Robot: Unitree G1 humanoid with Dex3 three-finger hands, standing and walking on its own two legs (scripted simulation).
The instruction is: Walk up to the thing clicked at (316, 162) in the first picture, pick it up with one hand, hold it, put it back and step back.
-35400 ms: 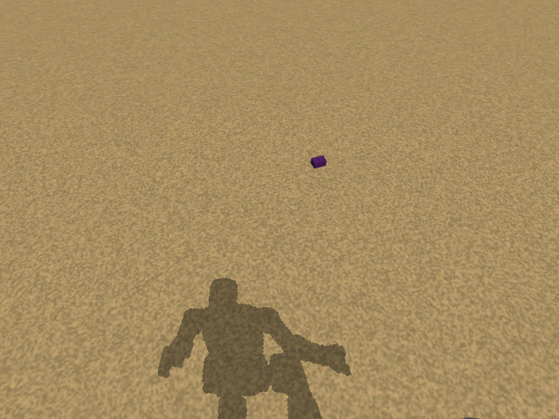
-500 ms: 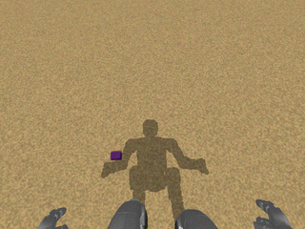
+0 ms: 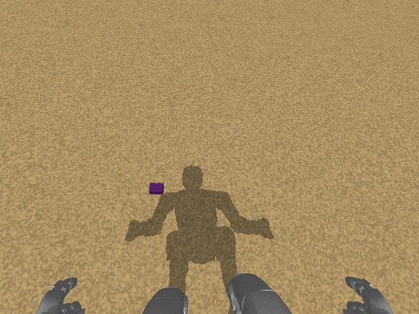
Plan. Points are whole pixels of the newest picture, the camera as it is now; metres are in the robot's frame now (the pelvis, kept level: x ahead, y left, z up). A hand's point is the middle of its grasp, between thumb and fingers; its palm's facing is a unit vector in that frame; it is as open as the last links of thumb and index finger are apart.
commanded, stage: step back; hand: left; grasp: from above
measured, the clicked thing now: (156, 188) +0.66 +0.25 -0.75
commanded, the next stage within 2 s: none
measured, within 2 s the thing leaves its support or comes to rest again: neither
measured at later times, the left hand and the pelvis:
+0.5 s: hand out of the picture -0.04 +0.25 -0.15, palm faces +0.03 -0.92 -0.40, open 7.4 cm; pelvis -0.17 -0.02 -0.02, yaw +3 degrees
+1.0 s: hand out of the picture -0.28 +0.20 -0.14, palm faces +0.00 -0.91 -0.42, open 7.4 cm; pelvis -0.35 -0.07 -0.01, yaw +0 degrees
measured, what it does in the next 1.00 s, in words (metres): walks backwards: right foot, then left foot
